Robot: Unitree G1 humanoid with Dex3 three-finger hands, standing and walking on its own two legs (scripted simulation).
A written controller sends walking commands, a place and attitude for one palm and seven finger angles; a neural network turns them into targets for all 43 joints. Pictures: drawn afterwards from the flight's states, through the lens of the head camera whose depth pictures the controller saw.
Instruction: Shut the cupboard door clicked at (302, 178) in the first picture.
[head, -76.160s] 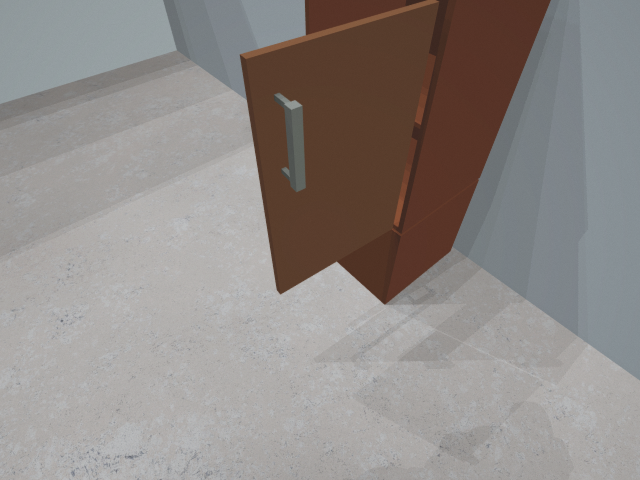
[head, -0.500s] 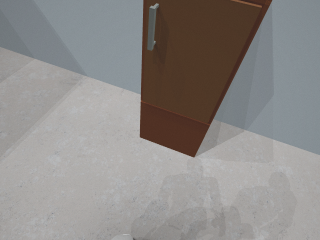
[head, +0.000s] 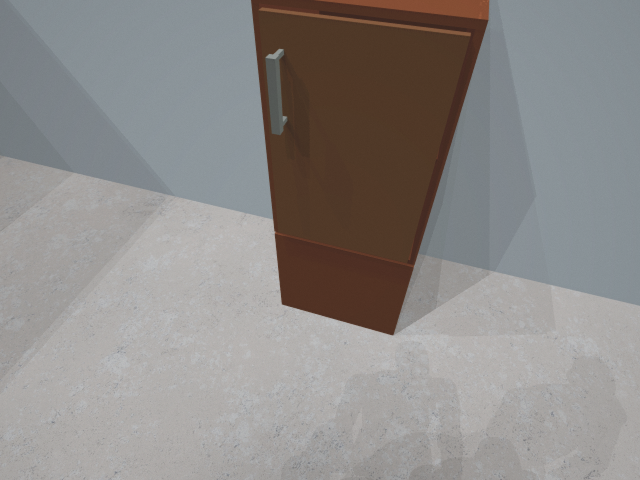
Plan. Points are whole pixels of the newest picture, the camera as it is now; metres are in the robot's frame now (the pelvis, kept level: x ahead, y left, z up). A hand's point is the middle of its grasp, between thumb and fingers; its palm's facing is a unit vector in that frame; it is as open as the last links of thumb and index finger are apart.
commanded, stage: let the arm hang, fingers relaxed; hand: left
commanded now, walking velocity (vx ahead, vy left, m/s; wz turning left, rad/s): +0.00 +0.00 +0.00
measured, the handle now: (278, 93) +0.81 +0.13 +0.10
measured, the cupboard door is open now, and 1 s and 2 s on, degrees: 0 0 0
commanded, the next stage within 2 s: look to check the result in 0.16 s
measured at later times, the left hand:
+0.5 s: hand out of the picture -0.02 +0.14 -0.18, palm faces +0.08 -0.98 -0.17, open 7.4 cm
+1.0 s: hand out of the picture +0.00 +0.15 -0.18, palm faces +0.07 -0.99 -0.16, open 7.4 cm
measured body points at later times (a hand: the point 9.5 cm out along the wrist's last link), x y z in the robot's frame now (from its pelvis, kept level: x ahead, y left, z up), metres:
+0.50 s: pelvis +0.03 -0.01 +0.00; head +0.04 -0.01 +0.45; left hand -0.02 +0.20 -0.16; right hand +0.02 -0.23 -0.16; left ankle +0.07 +0.11 -0.74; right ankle -0.06 -0.11 -0.74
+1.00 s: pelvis +0.04 -0.01 +0.00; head +0.04 +0.00 +0.45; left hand +0.00 +0.20 -0.17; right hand +0.04 -0.24 -0.16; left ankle +0.07 +0.11 -0.74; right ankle -0.06 -0.11 -0.74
